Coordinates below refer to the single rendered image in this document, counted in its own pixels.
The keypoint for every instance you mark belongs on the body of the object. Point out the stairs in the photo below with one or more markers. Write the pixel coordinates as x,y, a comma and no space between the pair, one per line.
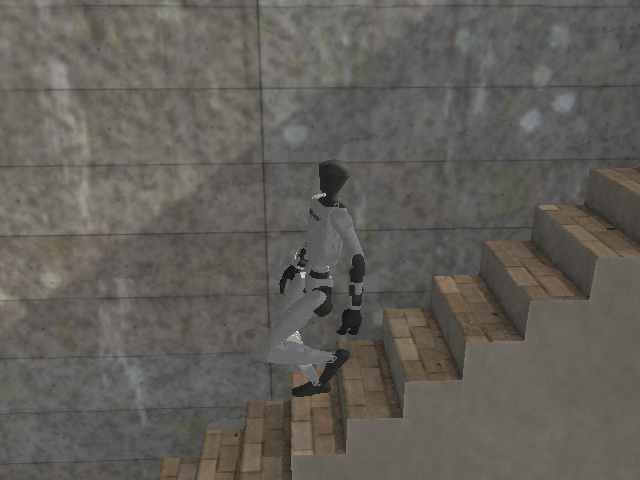
528,371

